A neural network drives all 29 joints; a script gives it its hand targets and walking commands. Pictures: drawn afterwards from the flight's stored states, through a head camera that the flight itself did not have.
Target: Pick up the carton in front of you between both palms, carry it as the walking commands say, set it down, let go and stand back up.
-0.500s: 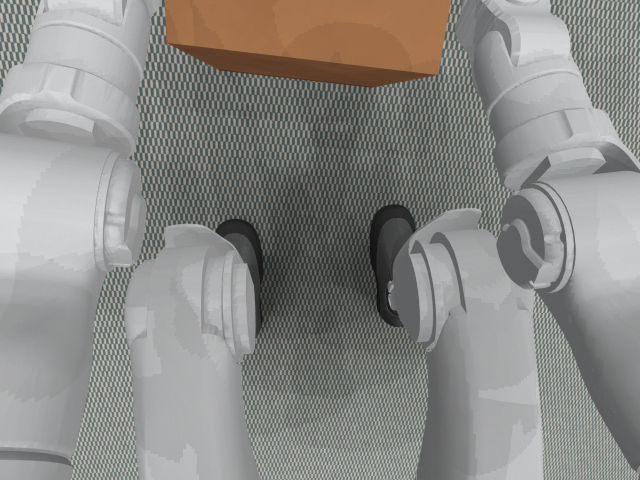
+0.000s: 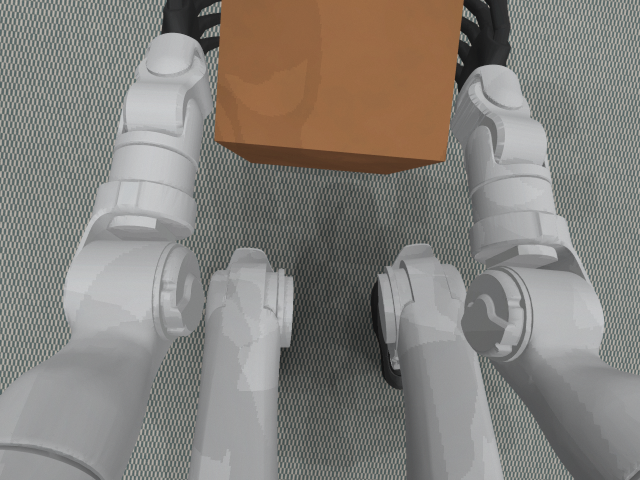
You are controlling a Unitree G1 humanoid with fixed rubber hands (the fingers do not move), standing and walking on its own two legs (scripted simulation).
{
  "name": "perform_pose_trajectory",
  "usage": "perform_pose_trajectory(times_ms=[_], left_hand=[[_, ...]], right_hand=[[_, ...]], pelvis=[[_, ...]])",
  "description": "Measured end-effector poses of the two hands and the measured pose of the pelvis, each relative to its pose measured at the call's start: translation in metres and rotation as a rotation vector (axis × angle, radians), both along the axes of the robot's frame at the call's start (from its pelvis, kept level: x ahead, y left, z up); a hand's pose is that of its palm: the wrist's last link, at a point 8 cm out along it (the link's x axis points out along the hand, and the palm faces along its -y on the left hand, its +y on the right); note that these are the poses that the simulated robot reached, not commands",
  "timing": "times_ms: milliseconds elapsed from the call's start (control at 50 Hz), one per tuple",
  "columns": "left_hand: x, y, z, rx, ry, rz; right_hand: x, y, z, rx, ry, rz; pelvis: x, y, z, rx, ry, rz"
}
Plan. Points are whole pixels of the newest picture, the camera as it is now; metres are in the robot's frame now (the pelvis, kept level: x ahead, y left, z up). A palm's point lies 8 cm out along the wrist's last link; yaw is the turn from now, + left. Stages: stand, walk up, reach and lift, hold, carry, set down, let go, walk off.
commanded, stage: reach and lift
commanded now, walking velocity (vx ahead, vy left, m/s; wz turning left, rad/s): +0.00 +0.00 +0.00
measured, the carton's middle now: (331, 78) +0.53 +0.00 -0.16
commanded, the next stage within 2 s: none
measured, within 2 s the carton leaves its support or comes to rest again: neither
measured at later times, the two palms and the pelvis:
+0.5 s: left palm out of the picture +0.49 +0.16 +0.07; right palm (599, 26) +0.48 -0.14 +0.07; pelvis +0.00 +0.00 +0.12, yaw +1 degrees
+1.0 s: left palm out of the picture +0.44 +0.15 +0.23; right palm out of the picture +0.44 -0.15 +0.23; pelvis +0.06 +0.00 +0.26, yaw +2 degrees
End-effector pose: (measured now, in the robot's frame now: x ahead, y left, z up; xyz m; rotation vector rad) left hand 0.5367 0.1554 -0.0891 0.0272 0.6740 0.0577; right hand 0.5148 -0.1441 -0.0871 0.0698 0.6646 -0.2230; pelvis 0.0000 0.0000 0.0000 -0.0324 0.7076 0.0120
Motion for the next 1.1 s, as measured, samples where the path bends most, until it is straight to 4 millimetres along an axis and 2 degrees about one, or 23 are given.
perform_pose_trajectory(times_ms=[140, 360, 540, 840, 1100], left_hand=[[-0.019, -0.001, 0.062, 0.001, 0.032, 0.009], [-0.034, -0.003, 0.12, 0.0, 0.018, 0.025], [-0.05, 0.0, 0.169, -0.013, 0.017, 0.048], [-0.081, -0.002, 0.27, -0.021, 0.025, 0.073], [-0.108, -0.002, 0.348, -0.022, 0.02, 0.093]], right_hand=[[-0.019, -0.001, 0.06, -0.008, 0.033, 0.011], [-0.027, -0.003, 0.12, -0.017, 0.018, 0.029], [-0.037, -0.001, 0.171, -0.016, 0.016, 0.043], [-0.063, -0.003, 0.272, -0.005, 0.023, 0.052], [-0.085, -0.003, 0.35, -0.004, 0.018, 0.071]], pelvis=[[-0.009, -0.001, 0.042, -0.002, 0.023, 0.01], [-0.008, -0.002, 0.09, 0.009, 0.043, 0.004], [0.009, -0.003, 0.131, 0.01, 0.012, 0.013], [0.04, -0.003, 0.219, 0.021, -0.124, 0.013], [0.067, -0.005, 0.292, 0.03, -0.279, 0.012]])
